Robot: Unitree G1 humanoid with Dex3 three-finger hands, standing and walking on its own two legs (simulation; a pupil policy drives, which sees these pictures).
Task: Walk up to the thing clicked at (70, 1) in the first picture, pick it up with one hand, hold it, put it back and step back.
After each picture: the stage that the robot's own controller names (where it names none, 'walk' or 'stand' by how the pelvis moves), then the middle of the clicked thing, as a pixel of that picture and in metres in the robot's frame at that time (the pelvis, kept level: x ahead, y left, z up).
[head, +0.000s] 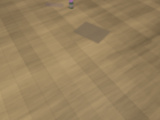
stand; (71, 4) +2.29 +0.19 -0.72
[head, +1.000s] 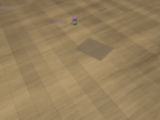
walk; (74, 21) +2.15 +0.32 -0.71
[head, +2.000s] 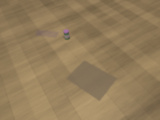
walk; (66, 34) +1.52 +0.33 -0.72
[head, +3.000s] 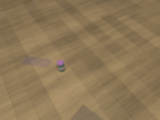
walk; (61, 66) +1.00 +0.29 -0.71
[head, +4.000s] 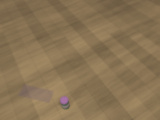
walk; (65, 103) +0.60 +0.21 -0.71
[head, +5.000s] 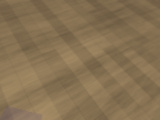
stand; out of the picture +0.39 +0.15 -0.71
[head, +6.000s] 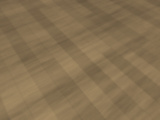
stand; out of the picture +0.34 +0.19 -0.72
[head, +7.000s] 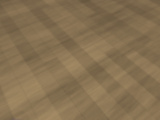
stand; out of the picture +0.35 +0.18 -0.73
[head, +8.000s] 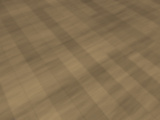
stand; out of the picture +0.34 +0.17 -0.73
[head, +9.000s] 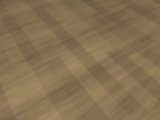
stand; out of the picture +0.34 +0.17 -0.73
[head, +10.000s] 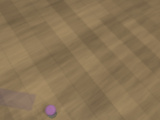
go down; (51, 111) +0.37 +0.18 -0.63
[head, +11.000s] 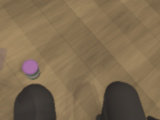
go down; (31, 70) +0.42 +0.22 -0.31
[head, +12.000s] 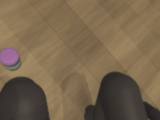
close in; (11, 60) +0.42 +0.24 -0.26
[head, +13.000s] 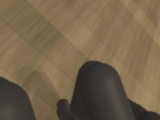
close; out of the picture +0.40 +0.27 -0.22
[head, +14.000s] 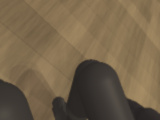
close; out of the picture +0.40 +0.28 -0.22
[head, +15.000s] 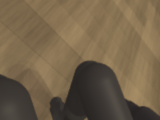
lift; out of the picture +0.37 +0.27 -0.23
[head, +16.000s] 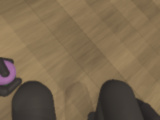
lift; (4, 78) +0.32 +0.27 -0.10
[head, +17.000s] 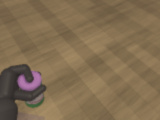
hold; (32, 90) +0.33 +0.18 +0.04
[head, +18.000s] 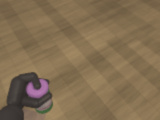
hold; (40, 96) +0.31 +0.16 -0.01
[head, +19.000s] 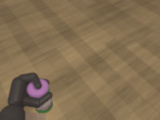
hold; (41, 96) +0.32 +0.16 -0.01
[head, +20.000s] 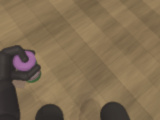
crouch; (28, 68) +0.40 +0.19 -0.08
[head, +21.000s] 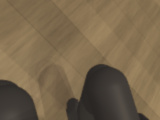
lower; out of the picture +0.41 +0.28 -0.22
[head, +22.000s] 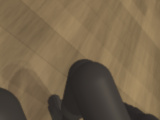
lower; out of the picture +0.42 +0.31 -0.23
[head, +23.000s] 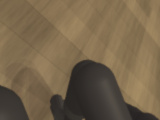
lower; out of the picture +0.42 +0.30 -0.23
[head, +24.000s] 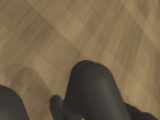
lower; out of the picture +0.42 +0.30 -0.23
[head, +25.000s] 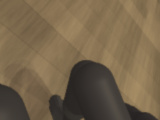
loosen; out of the picture +0.41 +0.30 -0.23
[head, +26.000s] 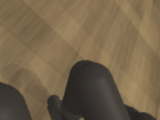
withdraw; out of the picture +0.40 +0.28 -0.23
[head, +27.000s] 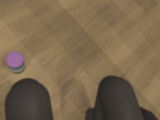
stand; (16, 63) +0.43 +0.25 -0.28
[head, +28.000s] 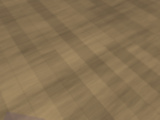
stand; out of the picture +0.37 +0.16 -0.65
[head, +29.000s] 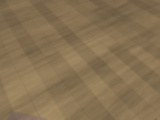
stand; out of the picture +0.38 +0.18 -0.67
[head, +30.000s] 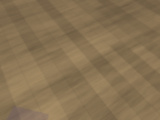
stand; out of the picture +0.38 +0.17 -0.68
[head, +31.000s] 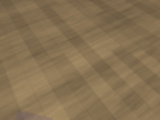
stand; out of the picture +0.39 +0.17 -0.72
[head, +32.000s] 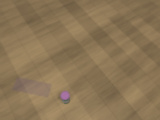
walk; (65, 97) +0.49 +0.13 -0.70
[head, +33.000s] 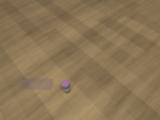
walk; (66, 86) +0.71 +0.24 -0.70
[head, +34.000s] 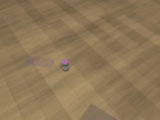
stand; (65, 65) +1.00 +0.19 -0.70
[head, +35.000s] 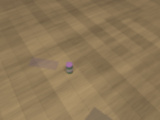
stand; (69, 68) +0.99 +0.16 -0.72
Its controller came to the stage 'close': yes
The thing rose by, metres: 0.71
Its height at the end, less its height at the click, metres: +0.00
